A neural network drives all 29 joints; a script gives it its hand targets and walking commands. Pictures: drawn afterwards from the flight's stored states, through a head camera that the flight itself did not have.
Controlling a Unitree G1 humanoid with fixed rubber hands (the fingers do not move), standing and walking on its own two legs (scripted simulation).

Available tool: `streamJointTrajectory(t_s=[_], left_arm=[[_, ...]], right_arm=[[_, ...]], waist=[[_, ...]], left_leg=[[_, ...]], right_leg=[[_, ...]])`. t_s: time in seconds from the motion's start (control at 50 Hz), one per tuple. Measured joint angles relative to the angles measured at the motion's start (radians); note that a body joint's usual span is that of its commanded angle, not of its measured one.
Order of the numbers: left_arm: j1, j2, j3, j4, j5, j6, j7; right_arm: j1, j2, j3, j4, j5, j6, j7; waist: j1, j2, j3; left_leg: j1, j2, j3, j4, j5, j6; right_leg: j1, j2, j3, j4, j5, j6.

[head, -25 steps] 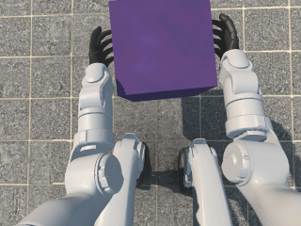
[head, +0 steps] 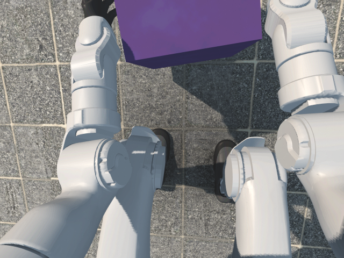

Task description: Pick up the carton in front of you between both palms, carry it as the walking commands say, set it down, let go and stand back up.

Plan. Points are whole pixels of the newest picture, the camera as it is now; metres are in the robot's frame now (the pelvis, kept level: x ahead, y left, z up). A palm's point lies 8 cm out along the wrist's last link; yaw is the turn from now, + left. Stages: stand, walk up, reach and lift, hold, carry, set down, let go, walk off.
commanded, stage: set down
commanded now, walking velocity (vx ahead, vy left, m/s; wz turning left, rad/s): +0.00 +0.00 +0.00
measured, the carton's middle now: (185, 7) +0.55 +0.04 -0.24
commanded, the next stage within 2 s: none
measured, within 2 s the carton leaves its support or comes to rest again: rests again in 0.68 s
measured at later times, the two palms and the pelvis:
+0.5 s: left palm (103, 15) +0.52 +0.19 -0.19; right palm out of the picture +0.57 -0.11 -0.20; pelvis +0.00 +0.01 -0.04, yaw +0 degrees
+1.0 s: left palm (100, 18) +0.52 +0.21 -0.20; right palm out of the picture +0.57 -0.10 -0.21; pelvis +0.00 +0.00 -0.04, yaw +1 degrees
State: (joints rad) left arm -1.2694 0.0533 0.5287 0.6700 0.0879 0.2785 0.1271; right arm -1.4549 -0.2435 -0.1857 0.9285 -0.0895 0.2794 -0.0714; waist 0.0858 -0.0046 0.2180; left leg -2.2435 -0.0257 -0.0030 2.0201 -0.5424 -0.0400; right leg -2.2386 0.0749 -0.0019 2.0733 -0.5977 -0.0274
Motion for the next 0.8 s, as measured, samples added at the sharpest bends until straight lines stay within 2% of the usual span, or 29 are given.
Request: streamJointTrajectory(t_s=[0.08, 0.24, 0.48, 0.62, 0.8], left_arm=[[-0.051, 0.042, -0.043, 0.063, -0.047, 0.001, 0.002], [-0.059, 0.063, -0.066, 0.11, -0.091, -0.021, -0.001], [-0.104, 0.087, -0.091, 0.211, -0.087, -0.04, -0.015], [-0.135, 0.101, -0.053, 0.25, -0.054, -0.052, -0.041], [-0.139, 0.136, -0.016, 0.273, -0.035, -0.069, -0.078]], right_arm=[[-0.021, -0.036, 0.048, 0.029, 0.03, -0.006, -0.008], [-0.039, -0.052, 0.079, 0.072, 0.055, -0.024, -0.013], [-0.066, -0.075, 0.072, 0.155, 0.06, -0.05, 0.008], [-0.101, -0.075, 0.048, 0.186, 0.028, -0.056, 0.042], [-0.116, -0.047, 0.003, 0.172, -0.012, -0.061, 0.091]], waist=[[0.016, 0.014, 0.033], [0.015, 0.025, 0.042], [0.02, 0.026, 0.08], [0.014, 0.027, 0.12], [-0.001, 0.028, 0.154]], left_leg=[[-0.013, -0.007, 0.003, 0.046, -0.017, -0.002], [-0.032, -0.028, 0.001, 0.105, -0.041, -0.01], [-0.034, -0.028, 0.005, 0.138, -0.025, -0.006], [-0.018, -0.028, 0.009, 0.151, -0.023, -0.008], [-0.002, -0.032, 0.003, 0.163, -0.032, -0.017]], right_leg=[[-0.012, -0.005, 0.0, 0.052, -0.023, -0.003], [-0.028, -0.007, 0.006, 0.113, -0.051, 0.002], [-0.032, 0.002, 0.011, 0.143, -0.031, 0.011], [-0.019, 0.002, 0.014, 0.161, -0.028, 0.008], [-0.006, -0.001, 0.006, 0.176, -0.038, -0.003]])
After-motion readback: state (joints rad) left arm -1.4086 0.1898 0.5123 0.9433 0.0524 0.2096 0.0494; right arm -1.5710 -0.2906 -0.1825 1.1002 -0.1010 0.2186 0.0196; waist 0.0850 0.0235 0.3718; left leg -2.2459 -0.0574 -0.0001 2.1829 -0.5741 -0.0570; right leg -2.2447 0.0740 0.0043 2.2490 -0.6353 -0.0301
